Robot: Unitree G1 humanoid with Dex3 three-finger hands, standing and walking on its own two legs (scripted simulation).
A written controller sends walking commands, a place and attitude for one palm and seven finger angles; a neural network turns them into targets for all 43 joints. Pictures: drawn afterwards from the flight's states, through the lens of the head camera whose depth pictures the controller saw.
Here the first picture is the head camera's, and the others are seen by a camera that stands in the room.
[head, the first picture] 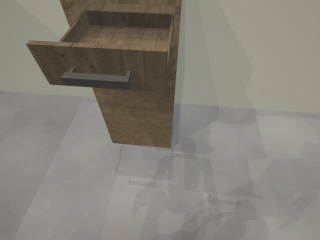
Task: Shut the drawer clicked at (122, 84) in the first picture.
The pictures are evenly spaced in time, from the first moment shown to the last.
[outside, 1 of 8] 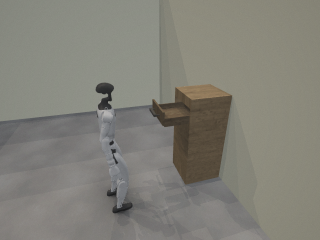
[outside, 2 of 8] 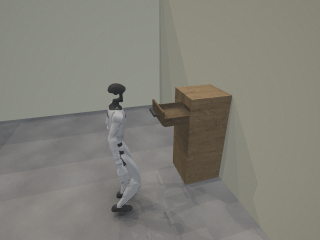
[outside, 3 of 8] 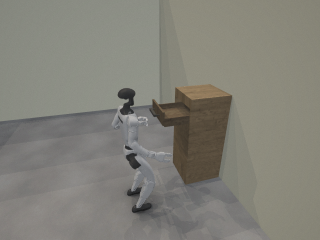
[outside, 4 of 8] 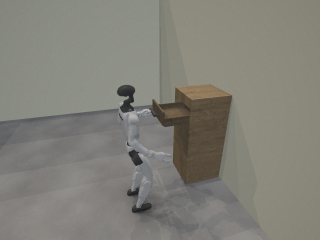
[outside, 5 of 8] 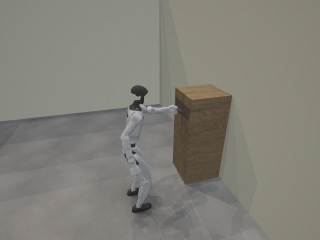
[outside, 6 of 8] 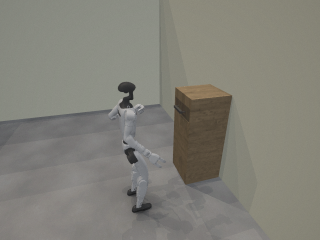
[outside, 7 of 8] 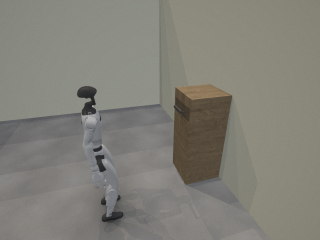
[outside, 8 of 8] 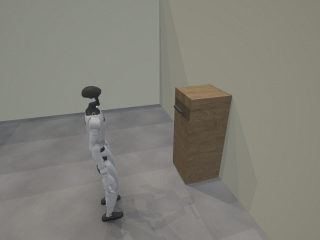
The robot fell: no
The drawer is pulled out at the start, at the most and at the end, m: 0.28 0.28 0.00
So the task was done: yes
